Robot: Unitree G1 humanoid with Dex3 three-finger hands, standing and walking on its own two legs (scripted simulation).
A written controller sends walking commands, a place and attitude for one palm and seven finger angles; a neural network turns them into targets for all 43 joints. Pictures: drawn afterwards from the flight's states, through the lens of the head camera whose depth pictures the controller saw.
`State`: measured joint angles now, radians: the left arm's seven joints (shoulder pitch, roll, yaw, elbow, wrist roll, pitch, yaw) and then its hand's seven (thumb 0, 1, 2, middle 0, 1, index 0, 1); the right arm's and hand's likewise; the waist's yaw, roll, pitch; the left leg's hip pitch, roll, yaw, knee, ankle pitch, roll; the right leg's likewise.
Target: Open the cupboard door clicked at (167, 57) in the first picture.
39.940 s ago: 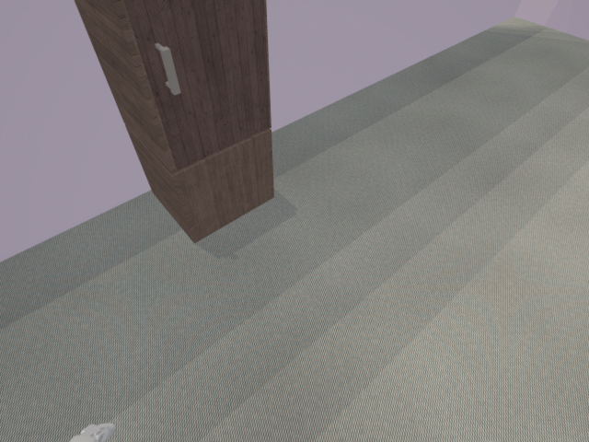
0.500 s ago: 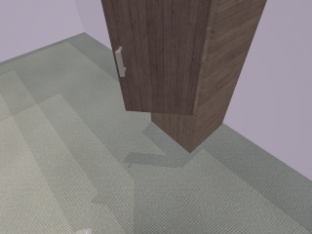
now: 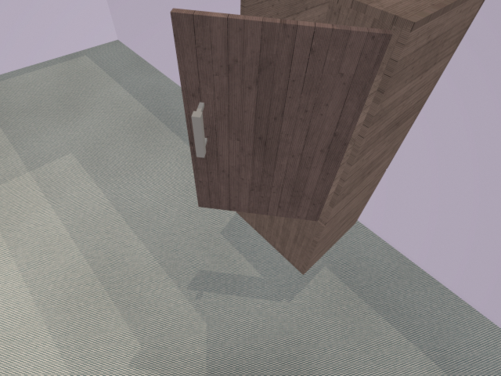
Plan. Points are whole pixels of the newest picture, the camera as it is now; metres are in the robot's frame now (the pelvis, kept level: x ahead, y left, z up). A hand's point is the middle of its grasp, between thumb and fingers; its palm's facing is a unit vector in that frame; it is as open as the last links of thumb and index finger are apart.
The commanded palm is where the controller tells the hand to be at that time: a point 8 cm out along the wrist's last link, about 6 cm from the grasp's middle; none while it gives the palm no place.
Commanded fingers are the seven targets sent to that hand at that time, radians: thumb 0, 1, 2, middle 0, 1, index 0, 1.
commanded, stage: come to a stop and stand still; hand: left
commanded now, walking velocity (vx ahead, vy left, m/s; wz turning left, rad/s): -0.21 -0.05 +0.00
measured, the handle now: (201, 130) +0.61 +0.16 +0.01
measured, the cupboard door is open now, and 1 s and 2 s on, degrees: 40 40 40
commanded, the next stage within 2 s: look again from close up in 0.76 s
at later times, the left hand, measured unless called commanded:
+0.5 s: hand out of the picture +0.10 +0.18 -0.18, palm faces +0.02 -0.98 -0.19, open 7.4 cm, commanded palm none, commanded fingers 0.00 0.90 0.90 -0.20 -0.30 -0.20 -0.30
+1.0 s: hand out of the picture +0.08 +0.21 -0.16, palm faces +0.01 -0.95 -0.31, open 7.4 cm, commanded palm none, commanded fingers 0.00 0.90 0.90 -0.20 -0.30 -0.20 -0.30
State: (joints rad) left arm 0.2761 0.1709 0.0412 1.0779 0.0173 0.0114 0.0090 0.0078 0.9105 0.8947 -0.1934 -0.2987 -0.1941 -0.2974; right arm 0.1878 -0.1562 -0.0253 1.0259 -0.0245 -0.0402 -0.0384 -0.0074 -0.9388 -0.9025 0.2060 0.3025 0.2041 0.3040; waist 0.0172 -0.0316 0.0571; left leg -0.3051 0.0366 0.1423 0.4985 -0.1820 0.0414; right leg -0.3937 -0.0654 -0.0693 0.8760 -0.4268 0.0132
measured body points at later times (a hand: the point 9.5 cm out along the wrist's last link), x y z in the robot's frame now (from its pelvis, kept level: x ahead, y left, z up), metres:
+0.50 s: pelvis +0.03 +0.00 +0.00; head +0.05 +0.01 +0.45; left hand +0.10 +0.23 -0.16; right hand +0.05 -0.23 -0.15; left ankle +0.02 +0.09 -0.73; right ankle +0.04 -0.13 -0.73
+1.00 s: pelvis +0.02 -0.01 +0.00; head +0.01 -0.02 +0.45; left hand +0.08 +0.26 -0.13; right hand +0.12 -0.29 -0.13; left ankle +0.02 +0.09 -0.73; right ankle +0.04 -0.13 -0.73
